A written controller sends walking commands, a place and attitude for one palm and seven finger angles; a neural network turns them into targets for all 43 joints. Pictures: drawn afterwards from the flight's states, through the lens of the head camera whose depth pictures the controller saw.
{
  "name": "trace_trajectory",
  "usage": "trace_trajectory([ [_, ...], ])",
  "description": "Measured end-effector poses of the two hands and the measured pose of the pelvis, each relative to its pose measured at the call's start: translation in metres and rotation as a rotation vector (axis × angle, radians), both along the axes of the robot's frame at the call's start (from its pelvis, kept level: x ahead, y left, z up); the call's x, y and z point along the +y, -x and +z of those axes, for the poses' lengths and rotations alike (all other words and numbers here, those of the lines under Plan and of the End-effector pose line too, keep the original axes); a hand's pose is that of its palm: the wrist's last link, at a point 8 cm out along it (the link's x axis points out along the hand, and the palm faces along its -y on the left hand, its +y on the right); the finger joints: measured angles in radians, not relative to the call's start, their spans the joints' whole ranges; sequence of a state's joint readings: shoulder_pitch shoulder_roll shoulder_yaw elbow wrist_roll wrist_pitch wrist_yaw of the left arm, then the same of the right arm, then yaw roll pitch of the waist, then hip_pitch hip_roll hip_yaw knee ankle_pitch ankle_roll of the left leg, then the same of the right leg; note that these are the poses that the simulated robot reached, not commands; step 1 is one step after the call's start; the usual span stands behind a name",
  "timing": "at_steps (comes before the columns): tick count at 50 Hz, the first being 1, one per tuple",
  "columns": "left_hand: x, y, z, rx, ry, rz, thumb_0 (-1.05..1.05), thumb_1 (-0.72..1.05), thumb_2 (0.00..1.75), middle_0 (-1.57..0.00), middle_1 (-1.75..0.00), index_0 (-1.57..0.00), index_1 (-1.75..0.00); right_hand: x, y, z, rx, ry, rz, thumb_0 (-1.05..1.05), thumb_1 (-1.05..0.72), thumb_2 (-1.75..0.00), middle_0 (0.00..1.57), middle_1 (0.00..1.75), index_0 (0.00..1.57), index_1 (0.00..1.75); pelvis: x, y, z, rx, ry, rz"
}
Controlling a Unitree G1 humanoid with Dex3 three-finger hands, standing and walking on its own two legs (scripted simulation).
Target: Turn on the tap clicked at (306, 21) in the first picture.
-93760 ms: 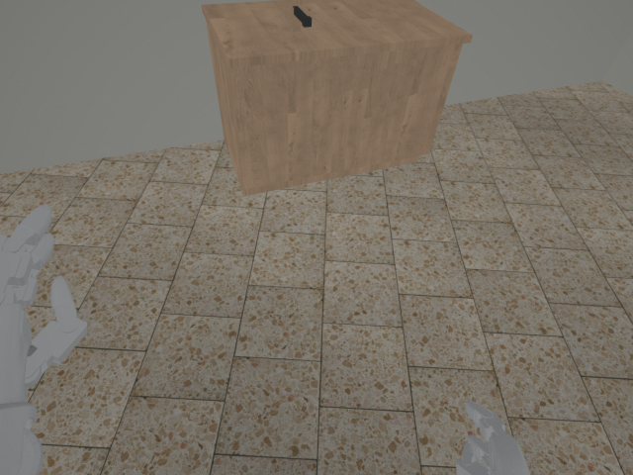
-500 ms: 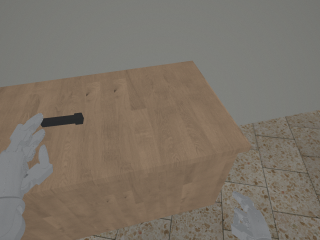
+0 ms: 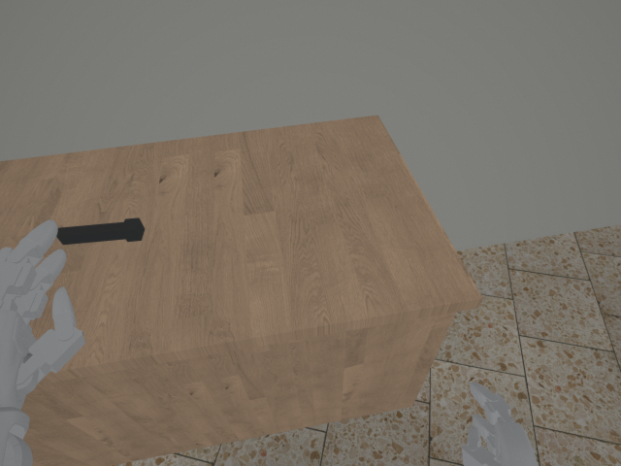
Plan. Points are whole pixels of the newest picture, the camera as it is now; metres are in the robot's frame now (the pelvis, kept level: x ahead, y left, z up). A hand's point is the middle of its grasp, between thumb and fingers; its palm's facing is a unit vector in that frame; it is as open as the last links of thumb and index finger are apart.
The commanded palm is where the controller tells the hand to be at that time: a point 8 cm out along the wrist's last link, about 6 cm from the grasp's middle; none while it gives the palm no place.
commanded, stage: turn the palm inward beside the body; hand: left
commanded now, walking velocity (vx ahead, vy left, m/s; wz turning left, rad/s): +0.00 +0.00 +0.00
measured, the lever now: (133, 229) +0.46 +0.37 +0.02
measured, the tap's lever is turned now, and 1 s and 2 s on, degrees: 86 86 86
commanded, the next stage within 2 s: reach beside the lever's end, fingers flat in 1.44 s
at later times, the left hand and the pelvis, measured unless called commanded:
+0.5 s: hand (36, 378) +0.15 +0.27 +0.15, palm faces +0.45 -0.87 -0.20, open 7.5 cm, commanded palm +0.10 +0.30 +0.15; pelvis -0.02 +0.02 +0.00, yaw +2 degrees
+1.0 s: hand (38, 398) +0.14 +0.27 +0.13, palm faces +0.45 -0.88 -0.15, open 7.5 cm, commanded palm +0.09 +0.31 +0.14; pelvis -0.03 +0.04 +0.00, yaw +2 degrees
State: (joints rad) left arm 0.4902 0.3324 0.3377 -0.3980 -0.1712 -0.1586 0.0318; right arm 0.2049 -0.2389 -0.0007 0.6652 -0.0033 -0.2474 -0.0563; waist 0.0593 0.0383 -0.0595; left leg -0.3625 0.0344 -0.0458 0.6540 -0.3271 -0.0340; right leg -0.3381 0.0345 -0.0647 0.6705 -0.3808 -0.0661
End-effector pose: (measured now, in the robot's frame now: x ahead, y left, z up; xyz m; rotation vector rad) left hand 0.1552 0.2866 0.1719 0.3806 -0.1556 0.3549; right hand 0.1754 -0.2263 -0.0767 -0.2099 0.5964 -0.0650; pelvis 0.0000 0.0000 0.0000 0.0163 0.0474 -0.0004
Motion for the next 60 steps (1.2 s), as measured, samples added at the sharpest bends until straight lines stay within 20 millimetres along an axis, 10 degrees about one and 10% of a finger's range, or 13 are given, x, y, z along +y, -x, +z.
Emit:
trace_trajectory([
  [36,0.019,0.06,-0.029,0.003,0.188,0.091,0.02,0.89,0.9,-0.2,-0.3,-0.2,-0.31,0.054,0.025,0.013,-0.101,0.003,0.085,0.01,-0.9,-0.9,0.2,0.3,0.2,0.3,0.031,0.039,-0.004,-0.051,0.031,0.033],
  [60,0.017,0.04,-0.031,0.052,0.249,0.107,0.02,0.89,0.9,-0.2,-0.3,-0.2,-0.3,0.057,0.001,0.012,-0.114,-0.009,0.095,0.01,-0.9,-0.9,0.2,0.3,0.2,0.3,0.033,0.018,-0.003,-0.024,0.03,0.038],
])
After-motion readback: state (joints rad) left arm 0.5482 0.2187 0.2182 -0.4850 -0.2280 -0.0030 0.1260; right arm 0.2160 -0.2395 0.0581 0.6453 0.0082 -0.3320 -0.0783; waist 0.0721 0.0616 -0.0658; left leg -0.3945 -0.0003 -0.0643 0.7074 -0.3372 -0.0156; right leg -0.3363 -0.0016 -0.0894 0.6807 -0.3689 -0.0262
